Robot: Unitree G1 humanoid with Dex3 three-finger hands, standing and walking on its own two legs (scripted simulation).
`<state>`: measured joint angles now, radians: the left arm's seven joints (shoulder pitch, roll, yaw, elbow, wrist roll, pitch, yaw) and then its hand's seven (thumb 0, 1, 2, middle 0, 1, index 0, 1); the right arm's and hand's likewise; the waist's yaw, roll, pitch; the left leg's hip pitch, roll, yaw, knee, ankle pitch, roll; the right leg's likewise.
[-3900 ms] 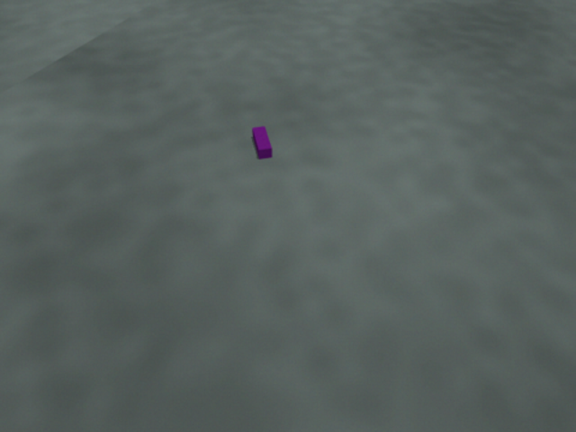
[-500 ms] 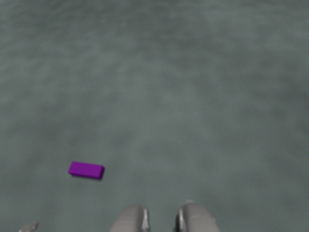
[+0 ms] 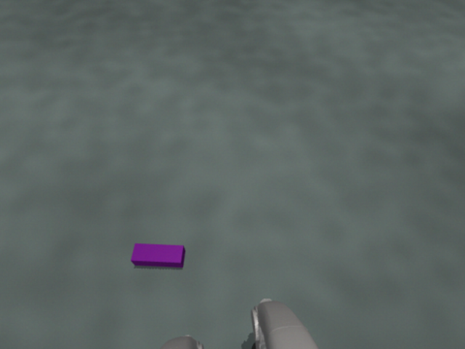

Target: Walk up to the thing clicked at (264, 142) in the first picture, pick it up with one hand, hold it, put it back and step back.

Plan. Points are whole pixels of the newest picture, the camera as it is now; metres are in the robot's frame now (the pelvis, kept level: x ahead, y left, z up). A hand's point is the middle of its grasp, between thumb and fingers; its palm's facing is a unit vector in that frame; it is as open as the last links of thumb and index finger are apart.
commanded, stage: walk up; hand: left
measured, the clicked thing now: (159, 255) +0.52 +0.26 -0.70
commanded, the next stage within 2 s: none
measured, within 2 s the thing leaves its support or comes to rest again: neither
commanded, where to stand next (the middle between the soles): +0.09 +0.04 m, yaw -6 degrees
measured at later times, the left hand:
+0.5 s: hand out of the picture +0.16 +0.35 -0.13, palm faces -0.15 -0.92 -0.37, open 7.4 cm
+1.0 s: hand out of the picture +0.14 +0.28 -0.14, palm faces -0.15 -0.93 -0.33, open 7.4 cm
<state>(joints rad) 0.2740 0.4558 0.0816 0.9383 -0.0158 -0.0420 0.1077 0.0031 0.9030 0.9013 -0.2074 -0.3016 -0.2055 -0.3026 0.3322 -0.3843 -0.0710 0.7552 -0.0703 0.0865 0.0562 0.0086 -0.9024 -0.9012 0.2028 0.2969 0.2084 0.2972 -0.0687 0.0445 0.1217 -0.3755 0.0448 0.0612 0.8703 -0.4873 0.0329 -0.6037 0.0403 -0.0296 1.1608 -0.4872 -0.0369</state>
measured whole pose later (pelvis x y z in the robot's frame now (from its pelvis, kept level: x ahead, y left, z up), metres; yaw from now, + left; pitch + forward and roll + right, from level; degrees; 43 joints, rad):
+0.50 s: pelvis +0.00 +0.09 +0.01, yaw -9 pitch -3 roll +0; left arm 0.14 0.42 0.07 0.89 0.03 0.03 -0.02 0.00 0.90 0.90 -0.21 -0.30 -0.21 -0.30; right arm 0.23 -0.38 -0.03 0.89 -0.02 -0.06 -0.04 0.01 -0.90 -0.90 0.21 0.30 0.21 0.30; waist -0.01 -0.04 0.08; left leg -0.32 0.06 0.05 0.73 -0.36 0.00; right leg -0.46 0.03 0.09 1.07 -0.47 -0.03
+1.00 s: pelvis +0.02 +0.04 +0.02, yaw -10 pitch -2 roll +0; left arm 0.14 0.35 0.03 1.01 -0.01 0.00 -0.01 0.00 0.90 0.90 -0.21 -0.30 -0.21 -0.30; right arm 0.19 -0.36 0.00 1.01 0.00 -0.04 -0.01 0.01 -0.90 -0.90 0.20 0.30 0.21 0.30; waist 0.01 -0.01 0.09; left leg -0.31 0.04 -0.01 0.68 -0.35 -0.03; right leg -0.27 -0.03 -0.01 0.70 -0.40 0.01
